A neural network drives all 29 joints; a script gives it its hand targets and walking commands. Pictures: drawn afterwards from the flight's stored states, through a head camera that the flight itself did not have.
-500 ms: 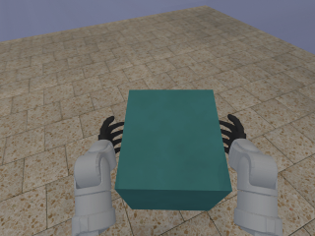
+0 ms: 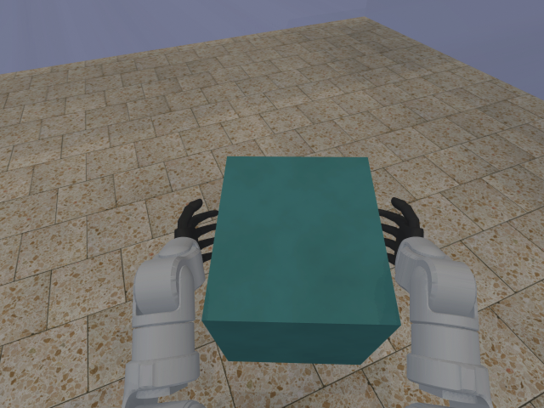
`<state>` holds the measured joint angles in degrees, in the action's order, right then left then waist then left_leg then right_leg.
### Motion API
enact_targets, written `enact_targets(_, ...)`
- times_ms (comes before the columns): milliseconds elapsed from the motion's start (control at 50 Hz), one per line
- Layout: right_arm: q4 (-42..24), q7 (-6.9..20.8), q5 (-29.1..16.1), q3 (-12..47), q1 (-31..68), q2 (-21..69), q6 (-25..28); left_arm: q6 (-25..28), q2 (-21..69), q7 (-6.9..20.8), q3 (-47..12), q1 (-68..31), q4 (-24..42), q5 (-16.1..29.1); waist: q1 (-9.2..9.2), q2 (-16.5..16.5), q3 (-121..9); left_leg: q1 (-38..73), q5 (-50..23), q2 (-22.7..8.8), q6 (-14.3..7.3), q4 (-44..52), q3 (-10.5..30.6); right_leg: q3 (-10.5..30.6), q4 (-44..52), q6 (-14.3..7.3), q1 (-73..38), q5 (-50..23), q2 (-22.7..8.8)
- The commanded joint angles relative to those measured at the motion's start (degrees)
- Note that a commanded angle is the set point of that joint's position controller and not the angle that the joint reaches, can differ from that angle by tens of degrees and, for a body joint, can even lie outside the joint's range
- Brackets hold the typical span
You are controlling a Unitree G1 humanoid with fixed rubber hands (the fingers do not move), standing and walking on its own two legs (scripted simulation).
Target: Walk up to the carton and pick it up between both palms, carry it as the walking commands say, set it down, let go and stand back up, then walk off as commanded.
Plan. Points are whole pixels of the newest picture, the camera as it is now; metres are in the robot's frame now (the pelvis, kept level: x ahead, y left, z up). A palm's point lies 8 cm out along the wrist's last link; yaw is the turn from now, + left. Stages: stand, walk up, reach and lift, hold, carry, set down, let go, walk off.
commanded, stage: carry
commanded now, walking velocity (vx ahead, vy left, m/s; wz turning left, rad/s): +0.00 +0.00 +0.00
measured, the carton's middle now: (295, 263) +0.33 +0.00 +0.04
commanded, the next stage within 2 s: none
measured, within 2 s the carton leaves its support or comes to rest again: neither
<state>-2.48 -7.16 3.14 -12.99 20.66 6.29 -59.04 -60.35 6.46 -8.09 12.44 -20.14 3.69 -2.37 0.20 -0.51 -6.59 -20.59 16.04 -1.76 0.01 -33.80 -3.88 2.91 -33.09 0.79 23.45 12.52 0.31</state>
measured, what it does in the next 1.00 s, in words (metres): stands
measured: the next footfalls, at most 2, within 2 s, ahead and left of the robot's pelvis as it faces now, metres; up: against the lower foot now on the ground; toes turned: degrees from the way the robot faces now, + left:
none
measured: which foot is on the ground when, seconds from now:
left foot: down 0.00-1.00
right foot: down 0.00-1.00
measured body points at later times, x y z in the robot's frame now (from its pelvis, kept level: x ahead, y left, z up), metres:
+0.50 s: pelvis +0.00 +0.00 +0.00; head -0.01 +0.00 +0.45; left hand +0.32 +0.15 +0.09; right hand +0.33 -0.16 +0.09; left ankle +0.02 +0.12 -0.73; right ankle +0.05 -0.13 -0.73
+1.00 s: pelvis -0.01 +0.00 +0.00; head -0.01 +0.00 +0.45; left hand +0.33 +0.15 +0.09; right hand +0.33 -0.16 +0.09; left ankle +0.01 +0.12 -0.73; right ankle +0.05 -0.13 -0.73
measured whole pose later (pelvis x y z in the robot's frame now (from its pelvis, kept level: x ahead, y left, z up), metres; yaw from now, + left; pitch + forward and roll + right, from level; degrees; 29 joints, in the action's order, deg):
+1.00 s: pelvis -0.01 +0.00 +0.00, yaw +0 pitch +3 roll +0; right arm 1.6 -7.1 3.1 -14.0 24.5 5.5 -56.9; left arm -58.1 6.0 -8.2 13.7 -23.6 0.2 -2.5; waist 0.1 -0.1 -5.0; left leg -21.7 15.8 -2.6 0.3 -34.4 -4.5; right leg 2.2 -33.2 0.5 24.6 11.7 0.3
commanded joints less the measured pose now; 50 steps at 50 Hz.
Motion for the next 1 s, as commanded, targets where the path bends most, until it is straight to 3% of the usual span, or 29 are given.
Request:
enact_targets(0, -2.05, 1.72, -10.58, 33.36, 29.11, 41.57, -0.11, 1.19, 42.52, 2.25, -34.52, -31.39, 3.94, 11.71, -0.1, 1.2, -13.91, 5.37, -3.53, -5.85, -1.18, 6.37, 4.83, 2.34, 3.64, -2.96, -5.09, -7.5, -4.8)
enact_targets(980, 1.56, 1.59, -10.68, 32.58, 34.35, 42.95, 2.09, 3.32, 43.12, 2.47, -33.04, -35.91, 0.63, 11.44, -0.07, 0.32, -15.81, 5.73, -3.13, -5.83, -1.08, 4.82, 4.11, 2.93, 4.08, -3.2, -5.29, -8.66, -5.43)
